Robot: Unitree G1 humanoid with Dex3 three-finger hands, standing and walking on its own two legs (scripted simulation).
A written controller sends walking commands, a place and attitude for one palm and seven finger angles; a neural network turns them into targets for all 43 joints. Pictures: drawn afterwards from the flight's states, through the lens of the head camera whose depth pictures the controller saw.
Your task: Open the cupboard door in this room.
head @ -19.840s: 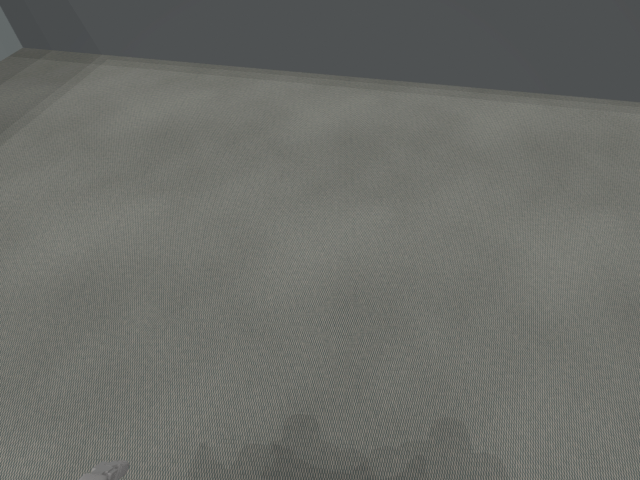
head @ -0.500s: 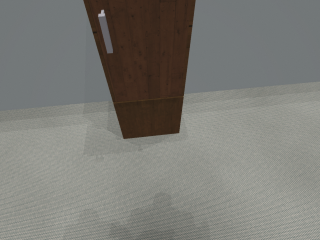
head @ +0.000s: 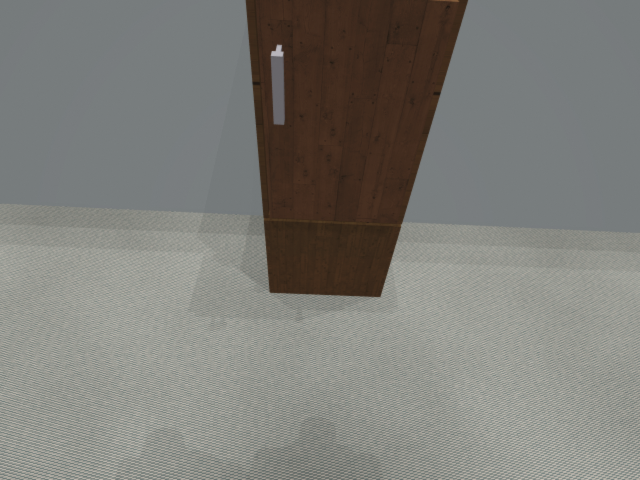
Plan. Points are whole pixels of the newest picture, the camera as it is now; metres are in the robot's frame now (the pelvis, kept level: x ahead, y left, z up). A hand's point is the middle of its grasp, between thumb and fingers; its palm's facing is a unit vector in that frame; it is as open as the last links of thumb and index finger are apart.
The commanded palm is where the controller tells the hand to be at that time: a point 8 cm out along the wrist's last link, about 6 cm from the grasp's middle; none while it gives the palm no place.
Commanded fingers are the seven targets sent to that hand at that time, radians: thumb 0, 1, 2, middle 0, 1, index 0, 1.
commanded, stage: take the last steps up to it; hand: left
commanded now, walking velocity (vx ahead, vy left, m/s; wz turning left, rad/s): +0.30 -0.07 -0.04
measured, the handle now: (279, 85) +0.83 +0.16 +0.08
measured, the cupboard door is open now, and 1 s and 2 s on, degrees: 0 0 0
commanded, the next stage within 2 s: come to a stop and stand still in 0.72 s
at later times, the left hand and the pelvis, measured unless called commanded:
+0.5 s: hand (251, 439) +0.21 +0.12 -0.17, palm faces -0.01 -0.98 -0.21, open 7.3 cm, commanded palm none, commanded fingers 0.00 0.90 0.90 -0.20 -0.30 -0.20 -0.30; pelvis +0.14 -0.06 -0.01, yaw -2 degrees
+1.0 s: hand (253, 385) +0.30 +0.13 -0.18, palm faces +0.02 -0.99 -0.16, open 7.4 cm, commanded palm none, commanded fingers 0.00 0.90 0.90 -0.20 -0.30 -0.20 -0.30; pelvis +0.29 -0.04 +0.01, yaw -1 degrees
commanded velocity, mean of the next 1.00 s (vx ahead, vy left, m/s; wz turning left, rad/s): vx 0.13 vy -0.05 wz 0.01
